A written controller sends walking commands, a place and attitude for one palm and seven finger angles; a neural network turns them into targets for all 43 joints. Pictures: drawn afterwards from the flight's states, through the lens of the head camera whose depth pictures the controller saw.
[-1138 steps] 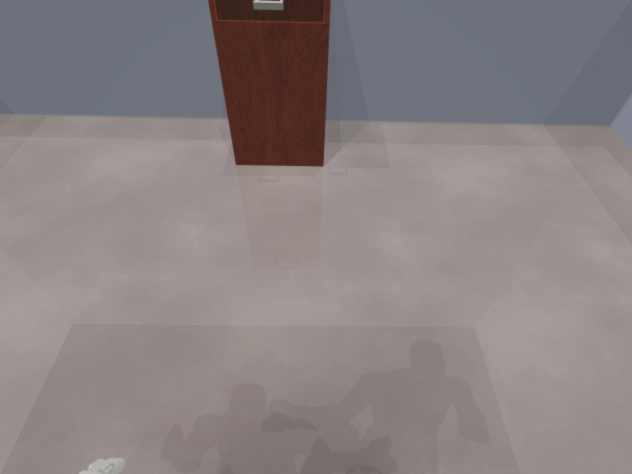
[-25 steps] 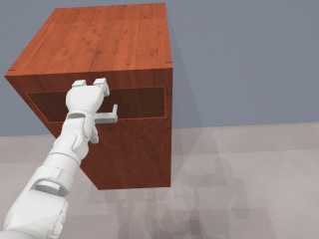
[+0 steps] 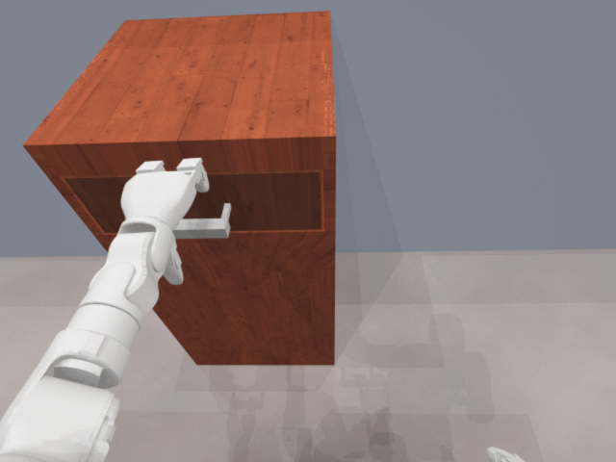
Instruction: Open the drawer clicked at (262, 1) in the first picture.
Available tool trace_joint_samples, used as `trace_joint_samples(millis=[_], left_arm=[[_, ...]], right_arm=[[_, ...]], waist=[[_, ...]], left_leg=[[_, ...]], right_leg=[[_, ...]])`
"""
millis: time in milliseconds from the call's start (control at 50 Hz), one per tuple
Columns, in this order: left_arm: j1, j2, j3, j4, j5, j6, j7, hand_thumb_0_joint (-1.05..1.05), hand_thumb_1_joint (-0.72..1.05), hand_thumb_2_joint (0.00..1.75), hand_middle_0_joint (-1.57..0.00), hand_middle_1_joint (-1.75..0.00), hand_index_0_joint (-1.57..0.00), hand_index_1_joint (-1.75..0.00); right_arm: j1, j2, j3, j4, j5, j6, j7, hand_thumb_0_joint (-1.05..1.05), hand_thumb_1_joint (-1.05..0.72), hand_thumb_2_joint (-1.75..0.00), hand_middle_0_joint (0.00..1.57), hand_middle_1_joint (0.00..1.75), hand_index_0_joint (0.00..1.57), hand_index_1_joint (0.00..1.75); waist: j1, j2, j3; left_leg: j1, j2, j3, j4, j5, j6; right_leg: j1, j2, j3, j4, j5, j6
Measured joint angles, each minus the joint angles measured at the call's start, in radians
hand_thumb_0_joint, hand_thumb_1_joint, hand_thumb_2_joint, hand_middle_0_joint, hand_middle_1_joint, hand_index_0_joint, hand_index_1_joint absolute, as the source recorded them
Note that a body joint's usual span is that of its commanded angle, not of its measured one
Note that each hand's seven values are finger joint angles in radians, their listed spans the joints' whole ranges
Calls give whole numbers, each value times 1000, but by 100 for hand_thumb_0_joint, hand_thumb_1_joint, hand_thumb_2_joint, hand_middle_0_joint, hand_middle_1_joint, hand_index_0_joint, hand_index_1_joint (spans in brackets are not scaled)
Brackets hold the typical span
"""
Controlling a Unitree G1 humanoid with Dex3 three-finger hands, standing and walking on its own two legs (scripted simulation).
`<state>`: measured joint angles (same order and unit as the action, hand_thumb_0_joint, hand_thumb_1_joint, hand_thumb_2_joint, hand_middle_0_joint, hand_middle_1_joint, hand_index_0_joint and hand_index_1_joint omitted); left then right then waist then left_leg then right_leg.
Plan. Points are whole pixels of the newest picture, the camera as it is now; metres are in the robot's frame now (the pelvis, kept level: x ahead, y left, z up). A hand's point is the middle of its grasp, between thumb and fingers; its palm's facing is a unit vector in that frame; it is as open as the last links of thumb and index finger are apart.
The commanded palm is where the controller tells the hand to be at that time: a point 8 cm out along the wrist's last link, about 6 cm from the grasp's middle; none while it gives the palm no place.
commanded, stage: re-aim the fingers above the handle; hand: left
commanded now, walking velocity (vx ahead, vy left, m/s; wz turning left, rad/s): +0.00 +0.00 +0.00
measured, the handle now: (197, 219) +0.48 +0.21 +0.02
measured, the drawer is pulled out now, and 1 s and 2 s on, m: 0.00 0.00 0.00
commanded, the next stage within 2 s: lower the fingers behind the handle in 1.78 s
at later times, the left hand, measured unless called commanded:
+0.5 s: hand (175, 220) +0.43 +0.21 +0.07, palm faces -0.03 -0.04 -1.00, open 13.9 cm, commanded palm +0.41 +0.21 +0.14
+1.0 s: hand (166, 226) +0.42 +0.22 +0.08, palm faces -0.01 -0.04 -1.00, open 13.9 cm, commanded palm +0.39 +0.22 +0.14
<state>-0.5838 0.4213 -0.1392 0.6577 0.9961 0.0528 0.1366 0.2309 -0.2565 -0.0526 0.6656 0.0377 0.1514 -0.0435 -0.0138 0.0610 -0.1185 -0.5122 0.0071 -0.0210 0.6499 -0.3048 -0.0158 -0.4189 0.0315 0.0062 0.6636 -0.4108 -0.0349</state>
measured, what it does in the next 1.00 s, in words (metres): stands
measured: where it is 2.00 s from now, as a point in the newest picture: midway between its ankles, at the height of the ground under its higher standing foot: outside the picture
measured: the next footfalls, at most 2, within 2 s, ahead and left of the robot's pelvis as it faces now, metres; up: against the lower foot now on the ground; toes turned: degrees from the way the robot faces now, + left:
none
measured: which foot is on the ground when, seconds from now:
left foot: down 0.00-1.00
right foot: down 0.00-1.00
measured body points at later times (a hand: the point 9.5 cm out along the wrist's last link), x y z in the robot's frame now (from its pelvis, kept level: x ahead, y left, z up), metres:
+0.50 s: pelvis -0.01 +0.02 +0.00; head +0.03 -0.01 +0.45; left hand +0.43 +0.21 +0.13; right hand +0.07 -0.25 -0.14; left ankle +0.01 +0.14 -0.72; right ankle -0.05 -0.10 -0.72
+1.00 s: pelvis -0.01 +0.02 +0.00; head +0.02 +0.00 +0.45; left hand +0.41 +0.22 +0.13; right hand +0.08 -0.24 -0.13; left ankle +0.01 +0.14 -0.72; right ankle -0.05 -0.10 -0.72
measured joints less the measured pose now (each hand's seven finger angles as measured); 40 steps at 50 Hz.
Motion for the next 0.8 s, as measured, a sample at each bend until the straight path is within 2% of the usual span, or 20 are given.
trace_joint_samples(millis=[140,240,320,420,580,720,800], left_arm=[[-14,1,0,23,-6,-27,-27,0,-49,31,-32,-120,-31,-120],[-12,5,27,23,5,-58,0,0,-49,31,-32,-120,-32,-120],[-29,7,33,55,12,-39,20,0,-49,31,-32,-120,-31,-120],[-39,13,26,74,9,-18,11,0,-49,31,-32,-120,-31,-120],[-56,-3,7,74,10,-41,12,0,-49,31,-32,-120,-32,-120],[-65,-9,24,87,23,-18,42,0,-49,31,-32,-120,-32,-120],[-39,0,40,70,23,-1,33,0,-49,31,-32,-120,-31,-120]], right_arm=[[14,0,5,7,3,6,-7,1,-91,-90,20,30,20,30],[27,4,-2,6,0,2,-5,1,-91,-90,20,30,20,30],[34,4,-1,12,2,1,2,1,-91,-90,20,30,20,30],[47,6,-3,10,3,0,3,1,-91,-90,20,30,20,30],[51,9,-4,12,1,-5,4,1,-91,-90,20,30,20,30],[47,14,-3,5,-2,-4,14,1,-91,-90,20,30,20,30],[48,15,1,0,-1,2,14,1,-91,-90,20,30,20,30]], waist=[[-12,-1,5],[-18,-1,2],[-21,-3,2],[-25,-2,0],[-27,-8,1],[-30,-6,-6],[-28,-2,-11]], left_leg=[[0,-1,5,-2,2,2],[-13,1,14,5,1,5],[-22,0,18,9,1,8],[-28,-2,18,10,2,14],[-38,-7,19,20,0,21],[-48,-5,29,26,-2,25],[-39,-3,34,20,-1,26]], right_leg=[[-3,-2,4,0,2,3],[-18,-1,14,5,5,7],[-27,-2,18,8,7,11],[-30,-4,18,3,11,15],[-35,-9,19,4,13,23],[-49,-8,28,10,15,27],[-41,-7,33,4,17,27]])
